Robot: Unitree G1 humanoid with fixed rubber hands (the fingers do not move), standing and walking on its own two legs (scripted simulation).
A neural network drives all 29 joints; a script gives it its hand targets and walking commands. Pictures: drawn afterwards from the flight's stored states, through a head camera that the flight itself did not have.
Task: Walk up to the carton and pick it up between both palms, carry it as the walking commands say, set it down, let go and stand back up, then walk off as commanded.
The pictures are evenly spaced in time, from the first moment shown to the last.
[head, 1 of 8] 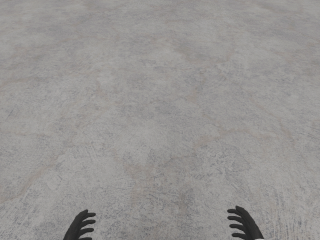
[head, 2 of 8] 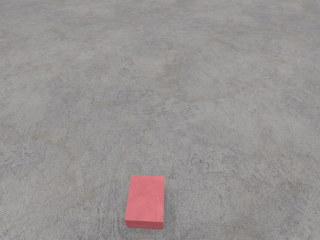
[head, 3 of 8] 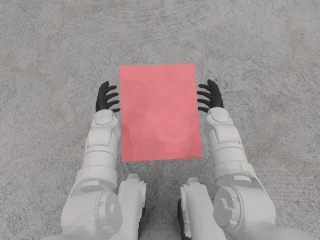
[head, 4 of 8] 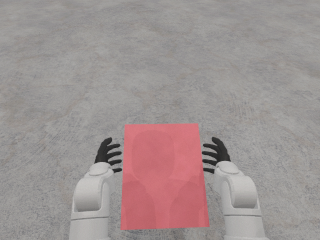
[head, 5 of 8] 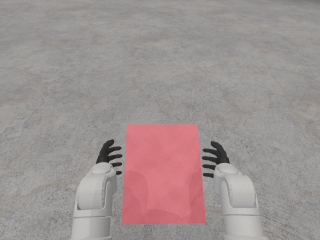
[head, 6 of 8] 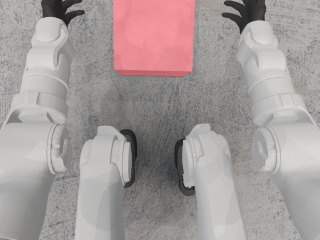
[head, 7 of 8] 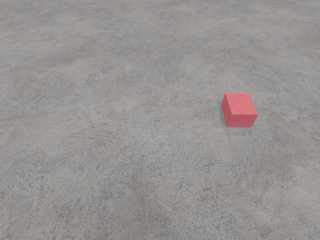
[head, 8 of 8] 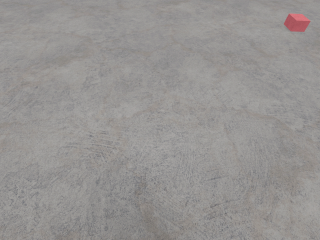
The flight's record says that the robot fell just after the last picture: no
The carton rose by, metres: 0.71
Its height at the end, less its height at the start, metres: +0.00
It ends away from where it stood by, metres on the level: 2.25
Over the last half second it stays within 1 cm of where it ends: yes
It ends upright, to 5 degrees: yes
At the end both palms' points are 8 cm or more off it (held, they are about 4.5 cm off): yes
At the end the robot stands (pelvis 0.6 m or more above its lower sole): yes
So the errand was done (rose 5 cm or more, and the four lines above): yes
